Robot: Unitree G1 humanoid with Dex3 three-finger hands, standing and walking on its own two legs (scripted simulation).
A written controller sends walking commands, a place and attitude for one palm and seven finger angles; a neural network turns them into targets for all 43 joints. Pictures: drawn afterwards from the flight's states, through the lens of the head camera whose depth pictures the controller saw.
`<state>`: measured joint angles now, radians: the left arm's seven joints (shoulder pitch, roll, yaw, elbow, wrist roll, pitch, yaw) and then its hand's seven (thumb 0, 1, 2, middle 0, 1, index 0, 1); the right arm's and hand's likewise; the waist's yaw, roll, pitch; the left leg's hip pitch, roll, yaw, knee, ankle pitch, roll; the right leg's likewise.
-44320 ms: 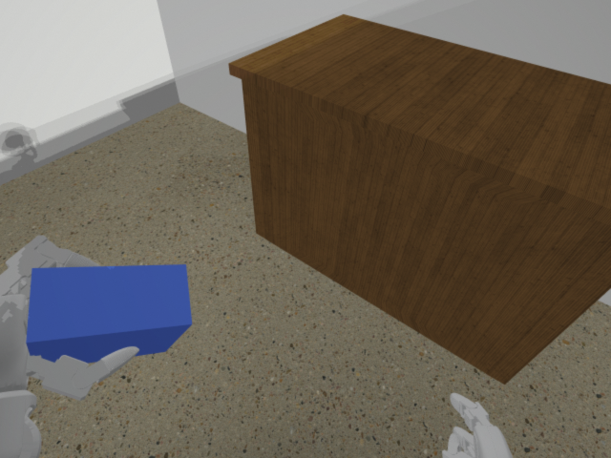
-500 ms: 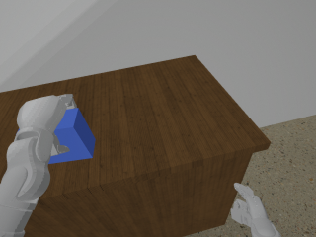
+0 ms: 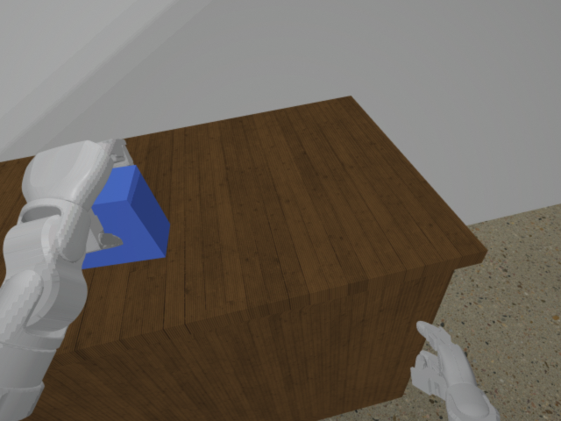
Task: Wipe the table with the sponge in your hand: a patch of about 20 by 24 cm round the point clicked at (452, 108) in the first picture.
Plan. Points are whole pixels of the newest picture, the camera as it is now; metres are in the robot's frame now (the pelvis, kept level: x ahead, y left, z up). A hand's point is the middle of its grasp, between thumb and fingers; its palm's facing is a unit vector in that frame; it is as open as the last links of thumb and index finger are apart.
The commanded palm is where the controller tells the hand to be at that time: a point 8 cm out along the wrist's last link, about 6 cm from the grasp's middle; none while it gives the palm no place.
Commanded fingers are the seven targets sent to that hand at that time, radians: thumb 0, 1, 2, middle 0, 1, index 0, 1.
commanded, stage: lift the sponge slowly off the table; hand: left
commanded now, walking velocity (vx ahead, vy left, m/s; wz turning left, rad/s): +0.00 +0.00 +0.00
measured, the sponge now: (114, 229) +0.29 +0.29 +0.16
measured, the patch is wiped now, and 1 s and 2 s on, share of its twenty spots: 1.00 1.00 1.00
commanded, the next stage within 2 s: bring the sponge back beside the body in 0.02 s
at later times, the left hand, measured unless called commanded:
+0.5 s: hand (86, 220) +0.25 +0.29 +0.21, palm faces +0.22 -0.08 -0.97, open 10.3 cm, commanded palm +0.21 +0.28 +0.28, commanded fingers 0.00 0.10 1.30 -1.20 -1.60 -1.20 -1.60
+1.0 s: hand (83, 245) +0.23 +0.28 +0.20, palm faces +0.21 -0.11 -0.97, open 10.3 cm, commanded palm +0.17 +0.28 +0.28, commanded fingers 0.00 0.10 1.30 -1.20 -1.60 -1.20 -1.60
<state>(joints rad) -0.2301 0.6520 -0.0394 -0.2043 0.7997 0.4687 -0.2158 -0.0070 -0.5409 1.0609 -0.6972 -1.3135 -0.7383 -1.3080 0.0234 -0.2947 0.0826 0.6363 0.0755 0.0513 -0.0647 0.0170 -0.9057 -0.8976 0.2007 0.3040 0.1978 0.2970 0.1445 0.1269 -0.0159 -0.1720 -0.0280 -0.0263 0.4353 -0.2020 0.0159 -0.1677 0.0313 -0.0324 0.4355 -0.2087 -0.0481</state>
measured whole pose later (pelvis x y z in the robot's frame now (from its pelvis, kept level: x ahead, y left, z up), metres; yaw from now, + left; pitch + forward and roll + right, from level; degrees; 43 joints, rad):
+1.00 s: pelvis +0.00 +0.00 +0.00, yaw -1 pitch -5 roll +0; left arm 0.05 0.65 0.04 -0.43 0.73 0.49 -0.18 -0.01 -0.54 1.06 -0.70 -1.31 -0.74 -1.31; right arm 0.02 -0.29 0.09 0.61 0.07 0.06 -0.06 0.02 -0.90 -0.90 0.20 0.30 0.20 0.30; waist 0.16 0.13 -0.02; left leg -0.17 -0.02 -0.02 0.47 -0.22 0.01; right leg -0.17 0.04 -0.02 0.46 -0.21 -0.05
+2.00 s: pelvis -0.02 +0.01 -0.01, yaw +0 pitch -1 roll -2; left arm 0.29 0.50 0.31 -0.61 -0.03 0.08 0.04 -0.01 -0.54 1.06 -0.70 -1.31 -0.74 -1.31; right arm 0.17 -0.24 0.11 0.50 0.02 0.00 -0.06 0.01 -0.90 -0.90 0.20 0.30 0.20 0.30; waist 0.06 0.02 -0.02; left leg -0.32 0.00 -0.05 0.62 -0.27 0.03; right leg -0.29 0.06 -0.05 0.52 -0.22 -0.04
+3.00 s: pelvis -0.16 +0.02 -0.03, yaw +1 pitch +3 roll +0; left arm 0.41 0.54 0.47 -0.86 -0.08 -0.20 0.11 -0.01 -0.56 1.07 -0.71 -1.32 -0.75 -1.31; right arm 0.18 -0.20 0.00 0.56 0.02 -0.05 -0.05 0.01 -0.90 -0.90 0.20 0.30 0.20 0.30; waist -0.04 -0.09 0.04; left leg -0.44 0.02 0.01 0.69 -0.32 0.00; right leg -0.54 -0.01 0.02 0.78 -0.37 0.02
